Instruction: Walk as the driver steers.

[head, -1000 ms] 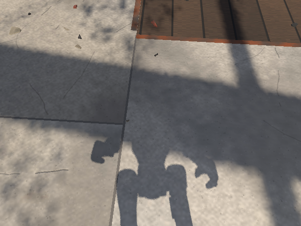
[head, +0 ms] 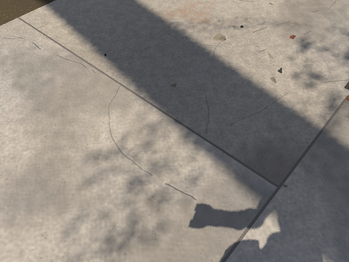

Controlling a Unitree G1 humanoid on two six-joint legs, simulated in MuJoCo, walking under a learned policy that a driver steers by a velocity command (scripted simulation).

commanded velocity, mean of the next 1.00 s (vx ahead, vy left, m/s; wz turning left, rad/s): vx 0.43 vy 0.00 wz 0.33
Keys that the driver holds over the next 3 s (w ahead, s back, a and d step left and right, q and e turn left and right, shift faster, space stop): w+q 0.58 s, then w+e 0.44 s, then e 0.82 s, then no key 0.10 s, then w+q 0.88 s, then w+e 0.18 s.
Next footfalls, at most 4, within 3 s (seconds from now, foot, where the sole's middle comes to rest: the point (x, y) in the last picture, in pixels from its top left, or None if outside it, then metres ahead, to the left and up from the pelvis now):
0.02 right None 0.04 -0.13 -0.77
0.48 left None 0.28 0.21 -0.77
1.02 right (144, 216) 0.67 0.13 -0.77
1.48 left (95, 189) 0.79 0.35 -0.77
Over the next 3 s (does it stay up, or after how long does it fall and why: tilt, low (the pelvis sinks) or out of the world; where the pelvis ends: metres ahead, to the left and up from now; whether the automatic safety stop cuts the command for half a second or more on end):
stays up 1.13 0.24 -0.01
